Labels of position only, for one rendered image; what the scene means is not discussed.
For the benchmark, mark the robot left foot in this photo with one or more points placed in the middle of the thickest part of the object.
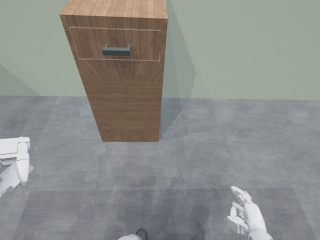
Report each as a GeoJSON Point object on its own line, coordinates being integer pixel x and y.
{"type": "Point", "coordinates": [142, 234]}

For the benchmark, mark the handle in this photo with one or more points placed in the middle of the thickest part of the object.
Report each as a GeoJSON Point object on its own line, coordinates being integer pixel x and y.
{"type": "Point", "coordinates": [116, 51]}

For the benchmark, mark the right robot hand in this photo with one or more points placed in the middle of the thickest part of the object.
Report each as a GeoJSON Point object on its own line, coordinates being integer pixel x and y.
{"type": "Point", "coordinates": [250, 218]}

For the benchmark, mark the right robot forearm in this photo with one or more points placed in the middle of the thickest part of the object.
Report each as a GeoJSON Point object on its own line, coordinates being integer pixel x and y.
{"type": "Point", "coordinates": [259, 235]}

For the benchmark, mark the cabinet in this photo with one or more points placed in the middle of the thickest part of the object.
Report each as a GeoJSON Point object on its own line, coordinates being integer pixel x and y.
{"type": "Point", "coordinates": [125, 95]}

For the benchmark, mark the drawer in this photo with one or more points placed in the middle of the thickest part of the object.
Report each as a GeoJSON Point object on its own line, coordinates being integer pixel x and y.
{"type": "Point", "coordinates": [144, 43]}

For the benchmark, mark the left robot hand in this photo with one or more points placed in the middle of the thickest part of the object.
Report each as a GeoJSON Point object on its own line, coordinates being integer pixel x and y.
{"type": "Point", "coordinates": [14, 155]}

